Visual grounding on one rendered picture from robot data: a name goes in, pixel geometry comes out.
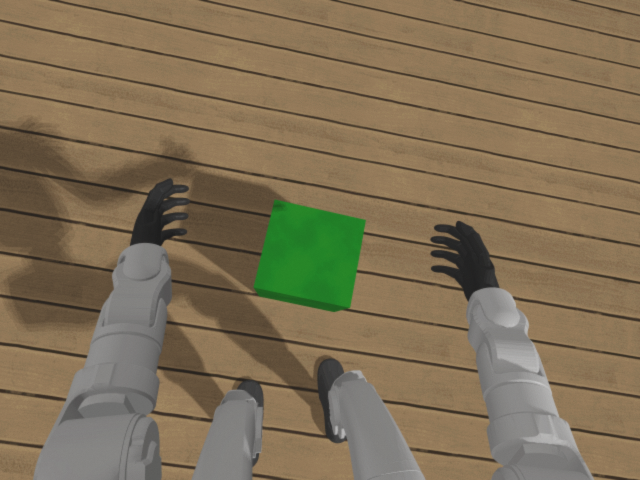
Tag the robot right forearm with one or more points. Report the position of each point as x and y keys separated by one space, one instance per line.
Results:
x=525 y=427

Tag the left robot hand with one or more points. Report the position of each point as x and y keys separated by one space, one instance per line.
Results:
x=150 y=221

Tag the robot left forearm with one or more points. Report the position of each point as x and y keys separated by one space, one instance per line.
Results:
x=119 y=375

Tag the right robot hand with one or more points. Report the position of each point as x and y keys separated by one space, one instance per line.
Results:
x=476 y=270

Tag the carton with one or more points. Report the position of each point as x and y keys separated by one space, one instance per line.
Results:
x=310 y=257

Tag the robot left foot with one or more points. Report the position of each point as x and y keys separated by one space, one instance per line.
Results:
x=255 y=390

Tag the robot right thigh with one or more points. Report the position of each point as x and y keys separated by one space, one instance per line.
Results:
x=377 y=447

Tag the robot left upper arm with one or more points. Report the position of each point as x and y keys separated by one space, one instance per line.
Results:
x=118 y=447

